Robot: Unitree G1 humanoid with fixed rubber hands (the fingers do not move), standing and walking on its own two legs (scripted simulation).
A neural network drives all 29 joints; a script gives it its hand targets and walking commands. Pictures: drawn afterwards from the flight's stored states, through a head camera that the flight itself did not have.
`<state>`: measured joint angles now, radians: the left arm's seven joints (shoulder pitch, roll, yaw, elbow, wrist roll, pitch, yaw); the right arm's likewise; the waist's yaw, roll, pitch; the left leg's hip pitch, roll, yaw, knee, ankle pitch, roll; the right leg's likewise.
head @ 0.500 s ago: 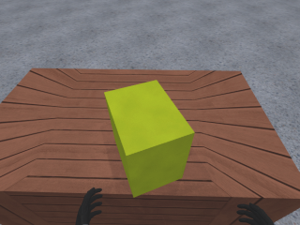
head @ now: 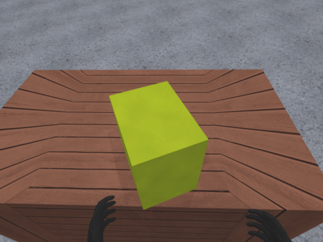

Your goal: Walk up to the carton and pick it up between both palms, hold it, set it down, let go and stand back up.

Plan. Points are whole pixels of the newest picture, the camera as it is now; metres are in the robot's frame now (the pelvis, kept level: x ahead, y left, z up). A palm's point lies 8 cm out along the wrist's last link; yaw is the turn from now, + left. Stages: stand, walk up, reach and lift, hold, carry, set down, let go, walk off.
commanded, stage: reach and lift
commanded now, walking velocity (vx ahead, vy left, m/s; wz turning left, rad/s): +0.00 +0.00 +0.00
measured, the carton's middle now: (155, 144) +0.40 +0.08 -0.01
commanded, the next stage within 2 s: none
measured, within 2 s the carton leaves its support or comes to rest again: neither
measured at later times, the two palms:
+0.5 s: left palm (92, 228) +0.16 +0.20 +0.00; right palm (274, 212) +0.23 -0.21 -0.01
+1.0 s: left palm (88, 194) +0.21 +0.21 +0.06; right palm (261, 181) +0.27 -0.17 +0.05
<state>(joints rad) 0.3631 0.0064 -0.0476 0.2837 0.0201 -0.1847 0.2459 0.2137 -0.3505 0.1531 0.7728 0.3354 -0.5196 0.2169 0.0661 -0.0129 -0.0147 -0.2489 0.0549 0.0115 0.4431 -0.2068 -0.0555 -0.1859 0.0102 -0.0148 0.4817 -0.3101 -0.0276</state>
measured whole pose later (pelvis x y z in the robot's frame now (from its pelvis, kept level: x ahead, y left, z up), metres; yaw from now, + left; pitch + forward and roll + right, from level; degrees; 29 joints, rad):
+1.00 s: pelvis -0.03 -0.01 +0.01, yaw -1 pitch +0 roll +0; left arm 0.05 -0.03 0.06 -0.09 0.02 0.31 0.27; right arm -0.12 -0.36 0.17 0.39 0.38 -0.12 0.08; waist 0.11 -0.04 0.04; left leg -0.22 0.08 0.02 0.30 -0.08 -0.06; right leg -0.16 0.04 0.00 0.34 -0.18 -0.04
